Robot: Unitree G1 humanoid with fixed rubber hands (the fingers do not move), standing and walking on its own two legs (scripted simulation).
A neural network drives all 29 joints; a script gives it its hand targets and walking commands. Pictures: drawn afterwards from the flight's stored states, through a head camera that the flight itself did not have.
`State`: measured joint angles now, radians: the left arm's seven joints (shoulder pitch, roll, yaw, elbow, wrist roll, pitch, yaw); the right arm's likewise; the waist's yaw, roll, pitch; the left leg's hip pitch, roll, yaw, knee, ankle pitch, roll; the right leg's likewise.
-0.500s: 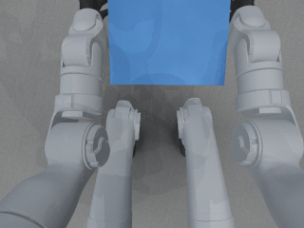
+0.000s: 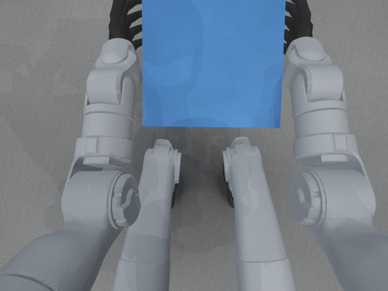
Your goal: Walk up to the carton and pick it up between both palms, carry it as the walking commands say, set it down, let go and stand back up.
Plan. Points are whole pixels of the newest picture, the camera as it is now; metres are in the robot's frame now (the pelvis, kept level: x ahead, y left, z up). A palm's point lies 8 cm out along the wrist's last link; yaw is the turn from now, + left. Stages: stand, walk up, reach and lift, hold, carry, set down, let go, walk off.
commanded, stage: reach and lift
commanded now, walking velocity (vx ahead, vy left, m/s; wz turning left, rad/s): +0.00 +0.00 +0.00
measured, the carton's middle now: (207, 66) +0.49 -0.02 -0.12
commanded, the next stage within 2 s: none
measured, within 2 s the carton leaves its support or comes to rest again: neither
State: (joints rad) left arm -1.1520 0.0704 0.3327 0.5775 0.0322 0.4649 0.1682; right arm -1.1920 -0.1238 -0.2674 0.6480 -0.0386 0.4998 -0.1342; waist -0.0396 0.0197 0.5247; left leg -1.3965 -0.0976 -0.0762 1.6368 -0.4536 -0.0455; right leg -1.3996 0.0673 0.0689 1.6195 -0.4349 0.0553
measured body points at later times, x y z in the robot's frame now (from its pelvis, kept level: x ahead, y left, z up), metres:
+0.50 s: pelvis +0.01 +0.00 +0.06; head +0.26 -0.01 +0.42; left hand +0.50 +0.13 +0.00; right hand +0.50 -0.16 +0.00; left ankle +0.16 +0.12 -0.51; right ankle +0.17 -0.13 -0.51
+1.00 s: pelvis +0.02 +0.00 +0.12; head +0.23 -0.01 +0.51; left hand +0.48 +0.13 +0.08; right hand +0.47 -0.16 +0.07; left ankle +0.16 +0.12 -0.51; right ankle +0.17 -0.13 -0.51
